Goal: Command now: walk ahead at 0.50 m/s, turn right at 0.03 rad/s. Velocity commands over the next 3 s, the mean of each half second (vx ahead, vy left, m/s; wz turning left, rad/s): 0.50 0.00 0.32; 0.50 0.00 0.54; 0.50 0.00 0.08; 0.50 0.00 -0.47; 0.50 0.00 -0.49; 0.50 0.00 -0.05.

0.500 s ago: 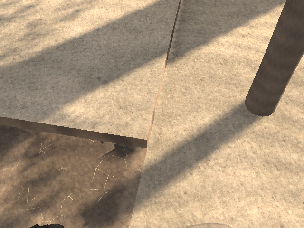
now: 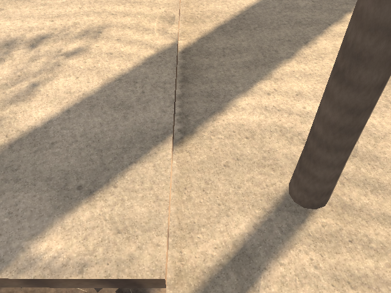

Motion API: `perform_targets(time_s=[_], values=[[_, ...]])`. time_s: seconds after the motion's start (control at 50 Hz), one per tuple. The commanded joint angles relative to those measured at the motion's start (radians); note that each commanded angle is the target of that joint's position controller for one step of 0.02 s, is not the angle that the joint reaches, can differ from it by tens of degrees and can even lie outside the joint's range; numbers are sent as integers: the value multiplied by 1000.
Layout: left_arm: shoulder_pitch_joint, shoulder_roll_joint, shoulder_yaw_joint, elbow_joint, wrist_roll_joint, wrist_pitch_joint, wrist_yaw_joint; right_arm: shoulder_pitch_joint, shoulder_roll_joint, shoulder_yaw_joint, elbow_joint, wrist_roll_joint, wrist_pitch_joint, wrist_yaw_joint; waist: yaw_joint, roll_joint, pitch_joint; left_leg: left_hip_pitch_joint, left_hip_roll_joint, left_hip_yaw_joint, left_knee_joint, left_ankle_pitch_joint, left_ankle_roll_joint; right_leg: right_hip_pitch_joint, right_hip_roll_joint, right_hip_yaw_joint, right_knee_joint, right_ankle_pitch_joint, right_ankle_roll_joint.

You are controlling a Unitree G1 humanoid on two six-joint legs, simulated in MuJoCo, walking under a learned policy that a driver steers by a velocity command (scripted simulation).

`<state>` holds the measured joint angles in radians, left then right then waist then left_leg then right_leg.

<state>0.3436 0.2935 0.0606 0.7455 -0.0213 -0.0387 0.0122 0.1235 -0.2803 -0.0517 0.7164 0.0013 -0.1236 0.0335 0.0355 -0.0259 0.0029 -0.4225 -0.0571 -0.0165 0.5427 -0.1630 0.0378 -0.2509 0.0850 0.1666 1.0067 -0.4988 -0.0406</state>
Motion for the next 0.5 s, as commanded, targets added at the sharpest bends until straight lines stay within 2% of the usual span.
perform_targets(time_s=[0.02, 0.04, 0.08, 0.1, 0.14, 0.18, 0.24, 0.28, 0.32, 0.34, 0.36, 0.38, 0.4, 0.42, 0.44, 0.46, 0.48, 0.5], values=[[-95, 132, 19, -113, 14, -37, -1, 159, -130, -35, -18, 5, 13, 1, -96, 79, -29, 455, 331, -558, -291, -214, 207, -508, -107, -45, 235, 105, 8], [-127, 116, 20, -128, 29, -47, -2, 138, -122, -31, -19, 2, 19, -1, -78, 66, 5, 385, 296, -496, -301, -97, 206, -488, -133, -52, 163, 149, 12], [-125, 89, 14, -144, 40, -56, -6, 127, -105, -22, -25, -9, 21, -9, -53, 123, -11, 331, 238, -410, -322, 64, 205, -407, -152, -74, 56, 179, 33], [-124, 71, 9, -147, 41, -57, -7, 133, -110, -23, -19, -2, 23, -14, -46, 135, -25, 317, 228, -380, -325, 111, 213, -386, -149, -89, -4, 168, 47], [-169, 42, -7, -163, 40, -57, -8, 148, -144, -33, -9, 10, 31, -27, -53, 131, -23, 265, 211, -327, -336, 155, 222, -339, -132, -118, -149, 192, 73], [-228, 37, -15, -172, 31, -63, -7, 163, -175, -42, -3, 16, 41, -38, -72, 129, -9, 211, 192, -295, -338, 136, 199, -270, -115, -128, -294, 293, 88], [-315, 52, -14, -189, 16, -75, -18, 216, -187, -46, 13, 20, 57, -46, -105, 126, -6, 200, 191, -311, -317, 95, 180, -198, -83, -118, -422, 436, 102], [-340, 73, -5, -198, 16, -77, -27, 259, -191, -52, 30, 30, 65, -47, -101, 121, -11, 223, 193, -347, -273, 77, 157, -151, -65, -99, -490, 461, 94], [-315, 83, 6, -197, 20, -77, -30, 241, -180, -52, 22, 29, 72, -47, -68, 135, -26, 215, 191, -376, -220, 56, 132, -57, -62, -98, -532, 467, 68], [-269, 96, 15, -185, 21, -78, -26, 232, -162, -48, 17, 28, 74, -48, -38, 138, -39, 193, 169, -375, -175, 43, 110, 24, -73, -105, -561, 458, 47], [-193, 118, 28, -173, 27, -77, -18, 221, -129, -39, 7, 22, 72, -47, 6, 131, -77, 147, 131, -349, -81, 45, 80, 152, -115, -86, -579, 435, 18], [-34, 168, 42, -153, 40, -78, -6, 213, -58, -14, -15, 4, 67, -43, 73, 13, -196, 31, 70, -263, 196, -95, 37, 377, -291, 69, -586, 398, -49], [35, 250, 62, -123, 43, -59, -9, 348, -5, 5, -34, 23, 56, -41, 23, -271, -287, -249, -29, -134, 470, -460, -8, 590, -509, 446, -649, 270, -199], [40, 186, 56, -105, 17, -59, -17, 349, -89, -11, -24, 47, 60, -46, 30, -226, -218, -388, 54, -127, 634, -430, -17, 543, -529, 583, -707, -17, -220], [6, 124, 40, -110, 11, -64, -17, 253, -143, -26, -29, 42, 67, -47, 50, -119, -99, -417, 83, -131, 690, -339, -19, 439, -476, 456, -731, -26, -183], [-51, 97, 28, -110, 18, -66, -20, 208, -141, -30, -35, 30, 74, -48, 29, -62, -36, -387, 106, -112, 682, -266, -25, 334, -427, 327, -752, 95, -155], [-91, 70, 20, -104, 24, -67, -23, 187, -130, -32, -42, 20, 79, -46, 7, -60, 6, -365, 127, -110, 653, -214, -32, 259, -389, 234, -773, 207, -147], [-101, 61, 17, -91, 37, -71, -19, 186, -107, -29, -45, 23, 82, -40, -5, -89, 22, -338, 150, -105, 641, -179, -34, 215, -363, 158, -798, 272, -140]])
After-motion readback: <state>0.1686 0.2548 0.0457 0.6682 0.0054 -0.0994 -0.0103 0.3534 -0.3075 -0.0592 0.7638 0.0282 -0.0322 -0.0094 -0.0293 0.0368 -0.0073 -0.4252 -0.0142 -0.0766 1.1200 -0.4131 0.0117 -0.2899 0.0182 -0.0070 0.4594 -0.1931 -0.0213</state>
